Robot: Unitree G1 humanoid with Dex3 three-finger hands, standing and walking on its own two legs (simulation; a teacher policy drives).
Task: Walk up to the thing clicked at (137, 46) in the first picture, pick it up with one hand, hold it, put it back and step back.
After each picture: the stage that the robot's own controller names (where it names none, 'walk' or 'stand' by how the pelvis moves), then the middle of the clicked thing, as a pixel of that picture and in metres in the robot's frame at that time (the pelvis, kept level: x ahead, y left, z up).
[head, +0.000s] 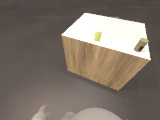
stand; (140, 45) +0.70 -0.44 +0.03
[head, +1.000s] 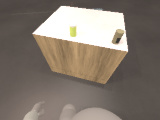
walk; (117, 37) +0.71 -0.19 +0.06
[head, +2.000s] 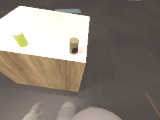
walk; (73, 46) +0.51 +0.17 +0.07
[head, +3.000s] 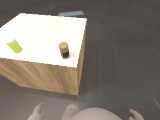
stand; (64, 50) +0.47 +0.22 +0.07
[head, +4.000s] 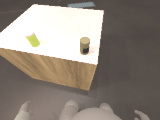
stand; (84, 46) +0.49 +0.08 +0.08
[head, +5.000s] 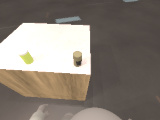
stand; (77, 59) +0.45 +0.11 +0.03
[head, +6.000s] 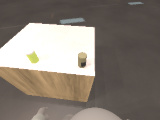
stand; (82, 60) +0.45 +0.07 +0.03
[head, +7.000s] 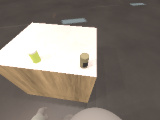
stand; (84, 61) +0.45 +0.06 +0.03
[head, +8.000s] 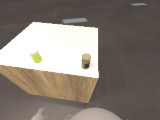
stand; (85, 61) +0.44 +0.05 +0.03
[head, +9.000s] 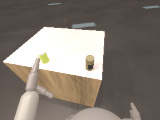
rise first; (89, 63) +0.44 +0.04 +0.03
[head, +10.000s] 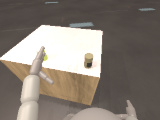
go down; (88, 61) +0.46 +0.04 +0.04
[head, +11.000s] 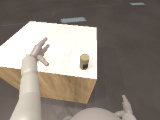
go down; (84, 62) +0.44 +0.04 +0.04
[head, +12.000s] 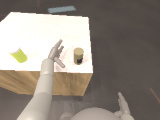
close in; (78, 56) +0.45 +0.05 +0.05
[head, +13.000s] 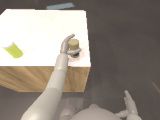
close; (74, 48) +0.48 +0.07 +0.09
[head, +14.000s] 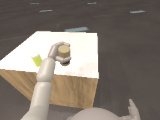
lift; (64, 56) +0.36 +0.16 +0.20
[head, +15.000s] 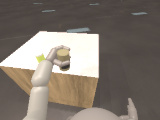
hold; (64, 60) +0.32 +0.17 +0.20
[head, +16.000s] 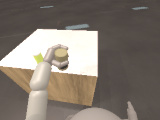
hold; (62, 60) +0.31 +0.17 +0.20
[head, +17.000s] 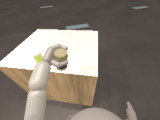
hold; (61, 60) +0.31 +0.17 +0.20
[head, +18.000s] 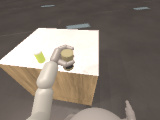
crouch; (67, 60) +0.32 +0.14 +0.18
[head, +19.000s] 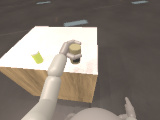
crouch; (75, 54) +0.38 +0.10 +0.17
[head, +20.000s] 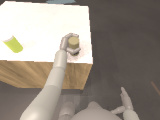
lower; (74, 47) +0.48 +0.07 +0.10
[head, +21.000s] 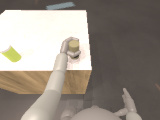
lower; (74, 50) +0.46 +0.07 +0.09
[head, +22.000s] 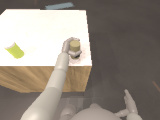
lower; (75, 50) +0.47 +0.06 +0.09
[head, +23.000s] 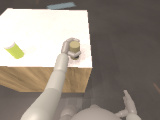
lower; (74, 50) +0.46 +0.07 +0.09
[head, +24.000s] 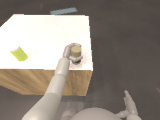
loosen; (76, 55) +0.44 +0.07 +0.08
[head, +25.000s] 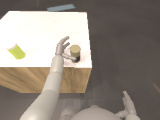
withdraw; (75, 54) +0.44 +0.07 +0.08
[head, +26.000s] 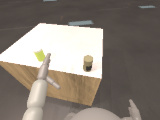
sink last; (87, 64) +0.41 +0.05 +0.06
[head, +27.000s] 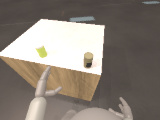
stand; (88, 60) +0.44 +0.05 +0.04
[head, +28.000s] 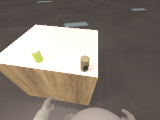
stand; (84, 64) +0.43 +0.05 +0.04
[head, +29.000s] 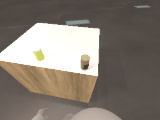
stand; (84, 62) +0.44 +0.05 +0.03
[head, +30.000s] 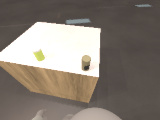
stand; (85, 63) +0.43 +0.05 +0.03
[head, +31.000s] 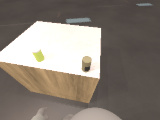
stand; (86, 64) +0.42 +0.04 +0.03
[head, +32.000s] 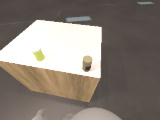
stand; (86, 64) +0.42 +0.04 +0.03
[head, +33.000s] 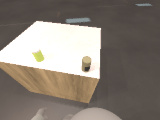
stand; (86, 64) +0.41 +0.04 +0.03
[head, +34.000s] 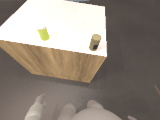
walk; (94, 43) +0.55 +0.00 +0.04
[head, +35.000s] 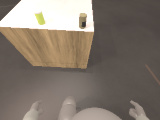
walk; (82, 21) +0.80 +0.14 +0.06
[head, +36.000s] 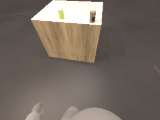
stand; (92, 16) +1.06 +0.06 +0.06
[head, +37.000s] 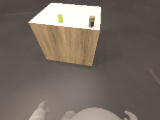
stand; (91, 21) +1.03 +0.05 +0.03
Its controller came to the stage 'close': yes
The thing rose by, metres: 0.20
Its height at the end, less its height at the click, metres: +0.00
